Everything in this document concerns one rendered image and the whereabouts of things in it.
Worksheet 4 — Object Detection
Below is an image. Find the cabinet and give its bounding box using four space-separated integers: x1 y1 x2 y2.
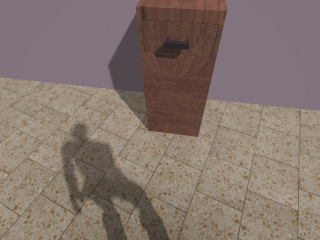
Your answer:
136 0 227 137

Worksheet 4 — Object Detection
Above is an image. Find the handle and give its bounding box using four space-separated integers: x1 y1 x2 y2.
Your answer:
165 38 190 50

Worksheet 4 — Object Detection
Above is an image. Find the drawer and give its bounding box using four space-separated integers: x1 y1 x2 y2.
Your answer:
142 19 218 57

